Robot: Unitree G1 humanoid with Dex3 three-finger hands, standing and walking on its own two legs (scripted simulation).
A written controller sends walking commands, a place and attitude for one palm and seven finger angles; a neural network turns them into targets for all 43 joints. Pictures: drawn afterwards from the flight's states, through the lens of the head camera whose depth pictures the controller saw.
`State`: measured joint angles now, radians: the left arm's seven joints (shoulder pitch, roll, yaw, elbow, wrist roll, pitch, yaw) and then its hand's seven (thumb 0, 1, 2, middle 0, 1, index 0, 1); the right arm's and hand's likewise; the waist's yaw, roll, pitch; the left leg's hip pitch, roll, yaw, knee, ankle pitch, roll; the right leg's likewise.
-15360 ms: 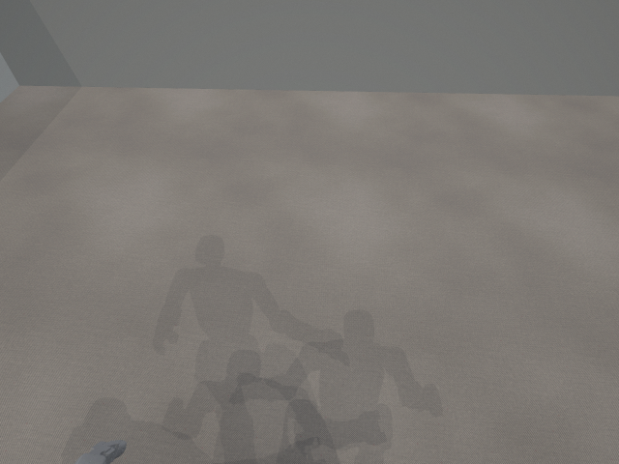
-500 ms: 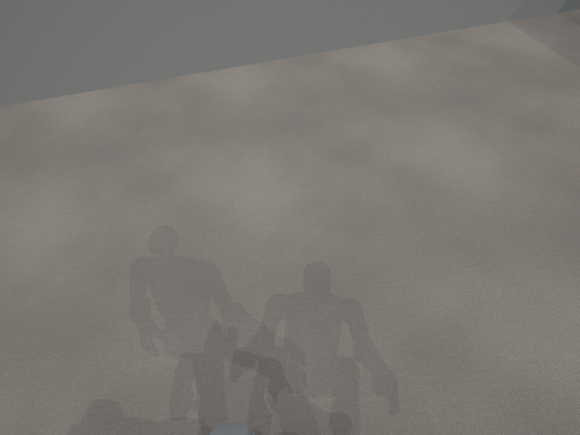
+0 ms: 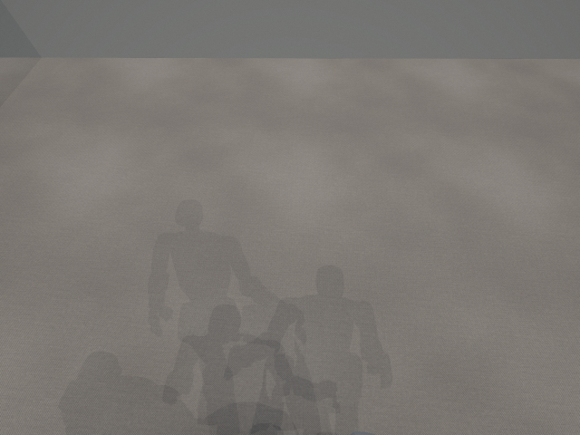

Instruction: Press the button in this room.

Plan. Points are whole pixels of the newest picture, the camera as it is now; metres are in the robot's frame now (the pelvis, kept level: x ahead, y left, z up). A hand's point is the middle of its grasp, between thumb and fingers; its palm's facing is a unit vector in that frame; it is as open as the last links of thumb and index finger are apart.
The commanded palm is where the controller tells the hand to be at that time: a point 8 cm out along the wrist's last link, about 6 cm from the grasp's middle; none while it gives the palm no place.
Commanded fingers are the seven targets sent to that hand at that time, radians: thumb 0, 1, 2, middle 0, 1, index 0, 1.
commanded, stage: turn or walk to find it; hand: left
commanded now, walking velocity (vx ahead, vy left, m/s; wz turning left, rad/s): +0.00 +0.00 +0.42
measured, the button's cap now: out of the picture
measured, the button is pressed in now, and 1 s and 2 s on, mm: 0 0 0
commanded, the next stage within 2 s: none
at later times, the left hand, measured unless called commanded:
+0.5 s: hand out of the picture -0.02 +0.14 -0.15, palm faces +0.28 -0.92 -0.28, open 7.3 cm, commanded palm none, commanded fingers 0.00 0.90 0.90 -0.20 -0.30 -0.20 -0.30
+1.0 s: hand out of the picture -0.09 +0.21 -0.17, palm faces +0.45 -0.86 -0.24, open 7.4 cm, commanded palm none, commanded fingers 0.00 0.90 0.90 -0.20 -0.30 -0.20 -0.30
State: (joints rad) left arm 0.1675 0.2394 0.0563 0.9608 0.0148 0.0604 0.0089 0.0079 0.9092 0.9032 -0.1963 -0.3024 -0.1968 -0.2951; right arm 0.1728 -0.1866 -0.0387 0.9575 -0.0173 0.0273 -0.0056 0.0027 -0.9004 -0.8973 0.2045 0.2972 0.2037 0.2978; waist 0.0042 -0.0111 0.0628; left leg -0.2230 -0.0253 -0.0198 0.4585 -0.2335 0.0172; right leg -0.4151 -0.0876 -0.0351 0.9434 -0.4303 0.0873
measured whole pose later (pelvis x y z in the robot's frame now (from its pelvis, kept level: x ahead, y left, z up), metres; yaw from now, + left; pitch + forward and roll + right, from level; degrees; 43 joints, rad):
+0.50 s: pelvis -0.02 -0.06 +0.00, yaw +14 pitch -1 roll +3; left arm 0.25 0.16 0.03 0.96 0.03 0.00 0.02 0.00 0.91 0.90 -0.20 -0.30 -0.20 -0.30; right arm 0.22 -0.26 -0.08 1.03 -0.02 0.09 0.01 0.01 -0.91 -0.90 0.20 0.30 0.20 0.30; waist 0.00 0.03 0.07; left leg -0.42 0.05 -0.02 1.05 -0.40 -0.08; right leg -0.19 -0.10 -0.26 0.50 -0.29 -0.05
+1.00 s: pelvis -0.06 -0.01 +0.00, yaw +25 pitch +0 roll -1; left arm 0.18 0.25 0.06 0.97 0.02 0.06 0.01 0.01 0.91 0.90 -0.20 -0.30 -0.20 -0.30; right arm 0.17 -0.18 -0.03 0.96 -0.01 0.02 -0.01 0.00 -0.90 -0.90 0.20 0.30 0.20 0.30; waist 0.01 -0.02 0.06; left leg -0.23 -0.03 0.01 0.43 -0.20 0.05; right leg -0.45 -0.10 -0.03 1.05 -0.38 0.09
